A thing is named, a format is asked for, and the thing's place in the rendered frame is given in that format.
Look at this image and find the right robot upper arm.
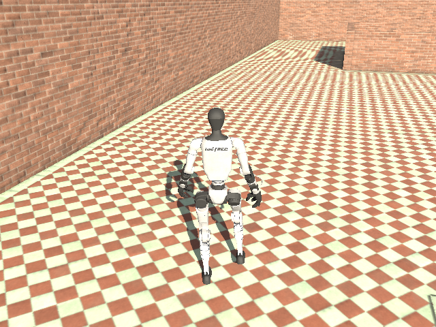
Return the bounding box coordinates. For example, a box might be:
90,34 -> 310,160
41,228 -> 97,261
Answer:
231,137 -> 250,176

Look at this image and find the robot right hand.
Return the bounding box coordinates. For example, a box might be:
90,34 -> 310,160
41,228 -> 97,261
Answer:
246,191 -> 262,208

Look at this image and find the right robot forearm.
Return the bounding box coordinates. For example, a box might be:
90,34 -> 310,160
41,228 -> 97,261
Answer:
245,165 -> 260,194

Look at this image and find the left robot upper arm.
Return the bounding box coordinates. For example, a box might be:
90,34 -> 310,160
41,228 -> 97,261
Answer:
184,138 -> 203,174

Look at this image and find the robot left hand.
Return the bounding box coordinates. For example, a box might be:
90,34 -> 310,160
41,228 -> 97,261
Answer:
178,185 -> 193,198

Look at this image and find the left robot forearm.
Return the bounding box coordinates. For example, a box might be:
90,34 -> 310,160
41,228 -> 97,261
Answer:
179,164 -> 191,188

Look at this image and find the left robot foot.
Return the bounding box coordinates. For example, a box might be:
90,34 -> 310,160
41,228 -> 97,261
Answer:
202,267 -> 212,285

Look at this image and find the right robot foot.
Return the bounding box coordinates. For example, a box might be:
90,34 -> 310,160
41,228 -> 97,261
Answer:
236,251 -> 245,264

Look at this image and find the robot foot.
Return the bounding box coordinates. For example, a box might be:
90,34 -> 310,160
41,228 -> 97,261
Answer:
236,251 -> 245,264
202,267 -> 212,285

